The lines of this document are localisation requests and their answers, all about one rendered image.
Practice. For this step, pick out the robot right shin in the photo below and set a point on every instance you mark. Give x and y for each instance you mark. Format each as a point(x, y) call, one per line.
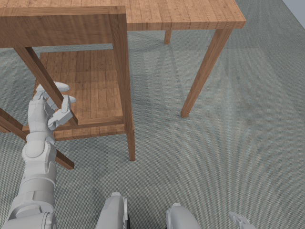
point(176, 204)

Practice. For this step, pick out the robot left hand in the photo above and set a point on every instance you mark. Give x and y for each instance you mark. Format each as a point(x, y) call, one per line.
point(40, 110)

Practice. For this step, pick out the robot right hand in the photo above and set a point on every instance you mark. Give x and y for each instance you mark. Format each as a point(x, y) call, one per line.
point(241, 221)

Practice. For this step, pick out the chair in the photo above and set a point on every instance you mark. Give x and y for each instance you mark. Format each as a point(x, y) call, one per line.
point(98, 79)

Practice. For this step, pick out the left robot forearm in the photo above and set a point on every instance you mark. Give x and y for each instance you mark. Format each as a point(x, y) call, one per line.
point(39, 178)

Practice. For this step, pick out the table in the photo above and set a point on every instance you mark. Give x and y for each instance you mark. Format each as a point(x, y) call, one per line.
point(155, 15)

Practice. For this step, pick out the left robot upper arm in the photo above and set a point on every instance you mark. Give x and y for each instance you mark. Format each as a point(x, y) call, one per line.
point(44, 220)

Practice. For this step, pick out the robot left thigh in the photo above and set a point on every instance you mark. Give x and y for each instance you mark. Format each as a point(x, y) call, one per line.
point(113, 214)

